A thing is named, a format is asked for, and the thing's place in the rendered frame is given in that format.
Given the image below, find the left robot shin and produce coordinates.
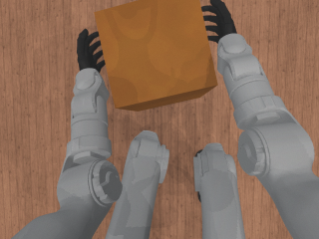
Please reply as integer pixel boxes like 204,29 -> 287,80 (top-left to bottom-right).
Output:
124,130 -> 160,171

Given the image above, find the robot right thigh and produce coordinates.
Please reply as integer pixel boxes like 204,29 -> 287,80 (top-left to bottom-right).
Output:
193,150 -> 246,239

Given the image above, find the robot left forearm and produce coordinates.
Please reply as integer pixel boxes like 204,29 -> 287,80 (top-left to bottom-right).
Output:
57,68 -> 112,187

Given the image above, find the left robot hand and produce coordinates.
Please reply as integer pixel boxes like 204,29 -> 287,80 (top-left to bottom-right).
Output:
77,29 -> 106,72

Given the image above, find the right robot upper arm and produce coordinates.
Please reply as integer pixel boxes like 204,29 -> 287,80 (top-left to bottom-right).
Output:
237,122 -> 319,239

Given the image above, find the robot right forearm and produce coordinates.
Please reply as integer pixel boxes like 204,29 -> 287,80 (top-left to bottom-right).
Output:
217,33 -> 315,160

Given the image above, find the right robot hand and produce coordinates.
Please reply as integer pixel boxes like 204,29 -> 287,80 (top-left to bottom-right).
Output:
201,0 -> 237,44

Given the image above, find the carton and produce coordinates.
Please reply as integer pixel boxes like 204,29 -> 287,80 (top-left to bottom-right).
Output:
94,0 -> 218,112

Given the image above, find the left robot upper arm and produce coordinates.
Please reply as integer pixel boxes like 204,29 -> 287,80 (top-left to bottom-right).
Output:
11,159 -> 123,239

